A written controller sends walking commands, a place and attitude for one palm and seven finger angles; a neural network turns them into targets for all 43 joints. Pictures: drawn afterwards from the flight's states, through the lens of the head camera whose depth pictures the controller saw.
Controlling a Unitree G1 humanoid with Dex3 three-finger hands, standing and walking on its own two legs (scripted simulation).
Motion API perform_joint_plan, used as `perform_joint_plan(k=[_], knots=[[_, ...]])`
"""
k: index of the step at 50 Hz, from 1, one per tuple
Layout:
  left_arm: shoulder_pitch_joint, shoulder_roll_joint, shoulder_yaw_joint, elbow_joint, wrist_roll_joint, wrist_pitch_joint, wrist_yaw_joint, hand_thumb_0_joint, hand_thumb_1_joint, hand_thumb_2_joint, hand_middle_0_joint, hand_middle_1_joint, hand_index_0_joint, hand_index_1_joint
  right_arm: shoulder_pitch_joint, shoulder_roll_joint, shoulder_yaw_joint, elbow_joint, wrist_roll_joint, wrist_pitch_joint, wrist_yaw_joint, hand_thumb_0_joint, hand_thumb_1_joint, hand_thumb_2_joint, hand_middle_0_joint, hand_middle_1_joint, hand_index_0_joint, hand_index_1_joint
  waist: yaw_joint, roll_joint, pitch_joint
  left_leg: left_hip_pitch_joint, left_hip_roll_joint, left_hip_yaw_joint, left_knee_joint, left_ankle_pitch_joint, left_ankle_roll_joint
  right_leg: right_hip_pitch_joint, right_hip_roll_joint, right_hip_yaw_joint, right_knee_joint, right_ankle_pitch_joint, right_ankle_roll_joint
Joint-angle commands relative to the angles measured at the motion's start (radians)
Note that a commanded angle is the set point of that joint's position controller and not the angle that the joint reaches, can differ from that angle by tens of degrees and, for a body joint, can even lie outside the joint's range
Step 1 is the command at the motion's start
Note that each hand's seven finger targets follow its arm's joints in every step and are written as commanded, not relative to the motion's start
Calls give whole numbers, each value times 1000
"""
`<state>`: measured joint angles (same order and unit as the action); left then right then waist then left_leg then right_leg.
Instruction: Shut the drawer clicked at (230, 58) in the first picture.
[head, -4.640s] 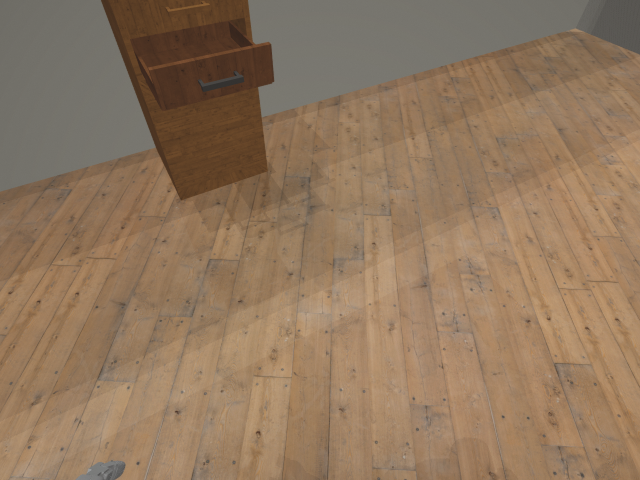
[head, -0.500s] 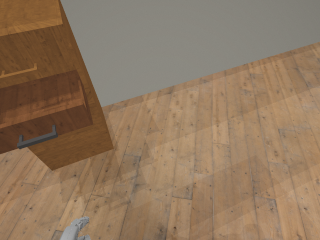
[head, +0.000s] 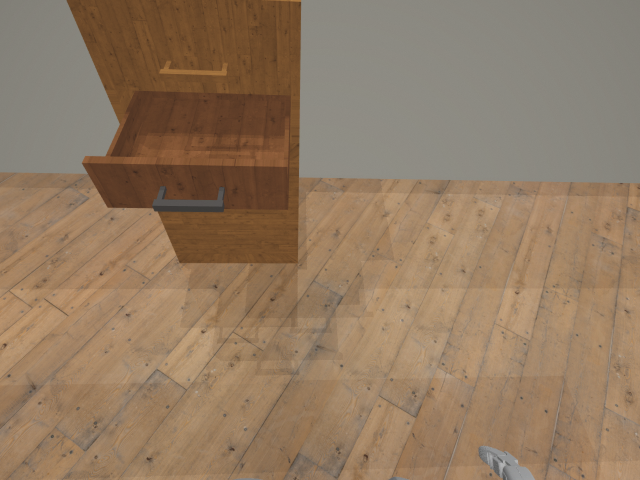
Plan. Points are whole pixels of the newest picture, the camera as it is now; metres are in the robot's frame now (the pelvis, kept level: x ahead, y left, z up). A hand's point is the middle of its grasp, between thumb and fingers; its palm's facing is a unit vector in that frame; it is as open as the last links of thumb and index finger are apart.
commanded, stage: take the last steps up to it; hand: left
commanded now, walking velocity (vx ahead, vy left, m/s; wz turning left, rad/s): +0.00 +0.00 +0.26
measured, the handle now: (190, 198) +0.59 +0.33 -0.12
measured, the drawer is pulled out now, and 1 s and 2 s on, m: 0.24 0.24 0.24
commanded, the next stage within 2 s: come to a stop and stand still in 1.06 s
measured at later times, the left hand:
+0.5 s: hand out of the picture +0.00 +0.15 -0.14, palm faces +0.19 -0.96 -0.20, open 7.3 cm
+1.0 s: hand (141, 404) +0.21 +0.29 -0.15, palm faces +0.17 -0.97 -0.20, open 7.4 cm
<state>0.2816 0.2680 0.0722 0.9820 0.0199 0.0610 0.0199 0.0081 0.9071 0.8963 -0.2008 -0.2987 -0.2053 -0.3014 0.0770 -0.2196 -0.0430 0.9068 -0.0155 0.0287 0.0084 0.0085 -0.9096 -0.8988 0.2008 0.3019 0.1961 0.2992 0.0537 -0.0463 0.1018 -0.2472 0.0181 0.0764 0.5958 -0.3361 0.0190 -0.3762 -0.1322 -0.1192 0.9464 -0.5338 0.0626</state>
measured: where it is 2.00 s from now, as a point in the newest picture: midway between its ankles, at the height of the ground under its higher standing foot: (282, 464)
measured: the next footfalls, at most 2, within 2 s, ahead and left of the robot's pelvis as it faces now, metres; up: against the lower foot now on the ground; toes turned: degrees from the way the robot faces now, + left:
right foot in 0.28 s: +0.05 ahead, -0.13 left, +0.00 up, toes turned -2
left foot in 0.72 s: +0.19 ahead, +0.18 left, +0.00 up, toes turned +17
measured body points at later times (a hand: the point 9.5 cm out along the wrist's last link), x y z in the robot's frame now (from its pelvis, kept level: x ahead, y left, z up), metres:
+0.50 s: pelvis +0.04 -0.01 +0.02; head +0.05 -0.04 +0.47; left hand -0.01 +0.20 -0.13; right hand +0.10 -0.25 -0.15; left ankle +0.05 +0.14 -0.65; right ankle +0.01 -0.12 -0.73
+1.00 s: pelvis +0.18 +0.09 +0.02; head +0.19 +0.10 +0.47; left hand +0.20 +0.34 -0.14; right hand +0.22 -0.13 -0.14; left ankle +0.15 +0.17 -0.73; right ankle +0.24 -0.03 -0.67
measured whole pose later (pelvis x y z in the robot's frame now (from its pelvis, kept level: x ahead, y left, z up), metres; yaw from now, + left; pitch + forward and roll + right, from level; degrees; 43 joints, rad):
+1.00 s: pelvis +0.18 +0.09 +0.02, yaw +6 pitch -1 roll +1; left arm 0.21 0.19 0.07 1.04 0.03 -0.01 -0.01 0.01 0.91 0.90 -0.19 -0.30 -0.20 -0.30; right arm 0.30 -0.14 -0.04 1.07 -0.02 -0.07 -0.02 0.00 -0.93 -0.90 0.20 0.30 0.20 0.30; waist 0.01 -0.03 0.03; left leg -0.11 -0.01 0.19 0.35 -0.24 0.05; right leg -0.52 -0.11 -0.09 0.98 -0.26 0.02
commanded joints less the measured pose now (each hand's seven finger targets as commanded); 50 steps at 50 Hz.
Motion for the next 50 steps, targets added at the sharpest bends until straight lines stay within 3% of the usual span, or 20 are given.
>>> perform_joint_plan(k=[1, 4, 8, 12, 13, 14, 15, 16, 18, 21, 24, 31, 34, 35, 36, 37, 38, 40, 44, 50], knots=[[-30, 54, 7, -79, -8, -26, -3, 0, 900, 900, -200, -300, -200, -300, 45, -176, -34, -36, -4, -14, -27, 0, -900, -900, 200, 300, 200, 300, -53, 213, -101, 122, 243, -201, -237, 672, 150, -114, 16, 83, 130, 72, 12], [-16, 43, 1, -66, -9, -24, -5, 0, 900, 900, -200, -300, -200, -300, 60, -173, -34, -24, -1, -18, -26, 0, -900, -900, 200, 300, 200, 300, -56, 190, -123, 148, 222, -189, -251, 633, 149, -73, 38, 70, 31, 97, 13], [-37, 20, -8, -71, -2, -39, -15, 0, 900, 900, -200, -300, -200, -300, 101, -167, -38, 1, -9, -18, -20, 0, -900, -900, 200, 300, 200, 300, -76, 225, -110, 114, 212, -249, -292, 243, 155, -2, 71, 36, -152, 62, -2], [96, 10, -7, -24, 6, -73, -24, 0, 900, 900, -200, -300, -200, -300, 85, -136, -35, 14, -3, -22, -16, 0, -900, -900, 200, 300, 200, 300, -2, 140, -79, -96, 134, -237, -176, -95, 96, 291, 99, 14, -487, 226, -22], [158, 69, 3, -8, 16, -87, -17, 0, 900, 900, -200, -300, -200, -300, 93, -83, -27, 9, 7, -28, -11, 0, -900, -900, 200, 300, 200, 300, 27, -43, -76, -252, 36, -144, 28, -163, 41, 416, -34, 181, -629, 108, -59], [215, 168, 26, -2, 21, -91, -7, 0, 900, 900, -200, -300, -200, -300, 50, -33, -16, -38, 7, -32, -2, 0, -900, -900, 200, 300, 200, 300, 62, -284, -28, -447, -53, -31, 273, -266, -9, 443, -295, 539, -792, -43, -169], [240, 169, 24, -6, 7, -97, -1, 0, 900, 900, -200, -300, -200, -300, 7, -101, -31, -49, -8, -27, 5, 0, -900, -900, 200, 300, 200, 300, 71, -171, -13, -452, -1, -130, 420, -219, -4, 325, -352, 621, -853, -181, -222], [187, 151, 22, -4, 7, -106, 1, 0, 900, 900, -200, -300, -200, -300, -3, -91, -37, -43, -10, -24, 14, 0, -900, -900, 200, 300, 200, 300, 41, -171, 42, -458, 24, -150, 499, -129, -1, 238, -323, 610, -878, -235, -211], [89, 66, 2, -14, 8, -118, 3, 0, 900, 900, -200, -300, -200, -300, 82, -79, -44, 14, -16, -22, 25, 0, -900, -900, 200, 300, 200, 300, -29, -86, 63, -415, 63, -129, 532, 22, -14, 188, -246, 387, -841, -48, -170], [128, 17, -12, 9, 5, -137, 2, 0, 900, 900, -200, -300, -200, -300, 124, -29, -32, 51, -12, -24, 29, 0, -900, -900, 200, 300, 200, 300, -35, -94, 31, -380, 64, -70, 479, 123, -41, 234, -167, 177, -796, 280, -143], [183, 19, -14, 48, 7, -146, 3, 0, 900, 900, -200, -300, -200, -300, 101, -11, -28, 49, -7, -27, 32, 0, -900, -900, 200, 300, 200, 300, -23, -93, 23, -390, 76, -38, 390, 141, -46, 291, -173, 138, -789, 400, -161], [193, 44, 0, 101, 13, -134, 2, 0, 900, 900, -200, -300, -200, -300, 47, 15, -16, 36, -2, -49, 41, 0, -900, -900, 200, 300, 200, 300, -10, -127, 28, -224, 61, 30, 98, 92, -12, 260, -180, 80, -745, 359, -169], [164, 41, 7, 107, 6, -120, 0, 0, 900, 900, -200, -300, -200, -300, 211, -18, -23, 87, -8, -69, 25, 0, -900, -900, 200, 300, 200, 300, -87, -57, -33, 85, 12, 75, -73, 106, 9, 157, -128, 22, -548, 375, -143], [172, 1, 0, 103, 4, -117, -5, 0, 900, 900, -200, -300, -200, -300, 357, -86, -39, 132, -15, -79, 10, 0, -900, -900, 200, 300, 200, 300, -143, 97, -111, 282, 67, -1, -134, 72, 28, 79, -65, -28, -302, 385, -117], [205, -66, -9, 81, -7, -113, -13, 0, 900, 900, -200, -300, -200, -300, 471, -200, -67, 158, -23, -85, -7, 0, -900, -900, 200, 300, 200, 300, -161, 393, -198, 423, 326, -377, -258, 35, 104, -139, 72, -90, 12, 45, -69], [145, -56, -11, 41, -1, -114, -11, 0, 900, 900, -200, -300, -200, -300, 506, -216, -64, 168, -12, -74, -16, 0, -900, -900, 200, 300, 200, 300, -170, 356, -196, 394, 401, -492, -358, -39, 159, -226, 94, 20, 185, -77, -91], [99, -59, -13, 36, -3, -109, -7, 0, 900, 900, -200, -300, -200, -300, 445, -196, -61, 156, -8, -74, -29, 0, -900, -900, 200, 300, 200, 300, -157, 344, -185, 338, 417, -487, -376, -61, 166, -269, 55, 75, 307, -20, -97], [26, -52, -1, 50, 2, -110, -23, 0, 900, 900, -200, -300, -200, -300, 315, -70, -31, 128, -9, -88, -31, 0, -900, -900, 200, 300, 200, 300, -112, 164, -34, 128, 343, -321, -399, 34, 157, -253, -6, 100, 311, 151, -91], [104, -92, -9, 79, 7, -82, -26, 0, 900, 900, -200, -300, -200, -300, 257, -27, -11, 125, -2, -115, -37, 0, -900, -900, 200, 300, 200, 300, -32, 136, -45, 70, 274, -115, -414, 335, 148, -154, -12, 83, 162, 243, -57], [-42, -75, -11, 12, 5, -69, -27, 0, 900, 900, -200, -300, -200, -300, 294, -42, -17, 150, -5, -106, -33, 0, -900, -900, 200, 300, 200, 300, -48, 117, -2, 117, 270, -61, -414, 398, 163, -153, -2, 59, -94, 301, -42]])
